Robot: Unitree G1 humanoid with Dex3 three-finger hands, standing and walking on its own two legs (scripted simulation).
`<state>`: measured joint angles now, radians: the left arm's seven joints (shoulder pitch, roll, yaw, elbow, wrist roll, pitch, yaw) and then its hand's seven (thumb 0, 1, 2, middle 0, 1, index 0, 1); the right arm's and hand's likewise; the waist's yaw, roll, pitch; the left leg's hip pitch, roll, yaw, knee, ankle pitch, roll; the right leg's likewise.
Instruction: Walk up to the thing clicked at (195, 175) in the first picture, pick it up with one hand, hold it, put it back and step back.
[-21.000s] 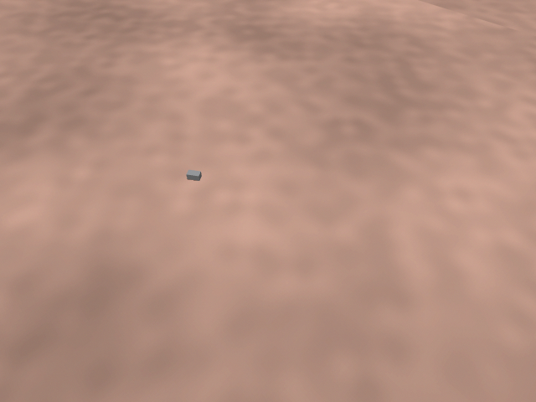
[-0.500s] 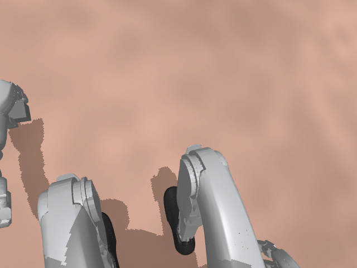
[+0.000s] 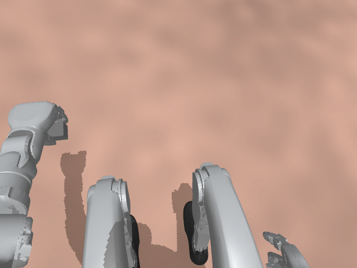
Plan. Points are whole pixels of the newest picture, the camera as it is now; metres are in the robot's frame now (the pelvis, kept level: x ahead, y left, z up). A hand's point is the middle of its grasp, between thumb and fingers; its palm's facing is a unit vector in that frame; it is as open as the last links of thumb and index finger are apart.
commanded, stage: lift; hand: left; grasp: from above
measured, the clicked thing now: (51, 132) +0.45 +0.28 -0.15
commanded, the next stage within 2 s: hold in 1.16 s
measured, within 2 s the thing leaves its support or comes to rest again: neither
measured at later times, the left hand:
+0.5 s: hand out of the picture +0.36 +0.25 +0.10, palm faces -0.43 -0.11 -0.90, open 6.7 cm
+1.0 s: hand out of the picture +0.38 +0.24 +0.22, palm faces -0.43 -0.10 -0.90, open 6.7 cm
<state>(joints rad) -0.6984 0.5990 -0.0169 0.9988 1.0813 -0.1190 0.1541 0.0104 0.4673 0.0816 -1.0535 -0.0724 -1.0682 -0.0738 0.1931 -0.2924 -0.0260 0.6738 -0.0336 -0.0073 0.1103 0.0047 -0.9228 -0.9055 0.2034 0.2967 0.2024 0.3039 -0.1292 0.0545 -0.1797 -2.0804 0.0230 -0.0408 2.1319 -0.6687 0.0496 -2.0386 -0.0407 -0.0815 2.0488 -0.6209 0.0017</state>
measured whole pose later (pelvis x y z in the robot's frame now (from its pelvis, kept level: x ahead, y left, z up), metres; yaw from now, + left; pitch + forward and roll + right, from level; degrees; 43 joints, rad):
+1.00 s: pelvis +0.06 +0.00 +0.30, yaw +2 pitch +13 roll -1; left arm -0.37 0.39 -0.19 0.86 0.96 0.05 0.16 0.01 0.47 0.07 -1.05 -0.08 -1.06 -0.08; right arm 0.27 -0.24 -0.04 0.75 0.05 -0.02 -0.06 0.01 -0.90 -0.90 0.20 0.30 0.20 0.30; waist -0.07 0.04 -0.11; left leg -0.78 0.03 0.03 0.98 -0.43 0.02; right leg -0.78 0.00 -0.02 0.93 -0.39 0.00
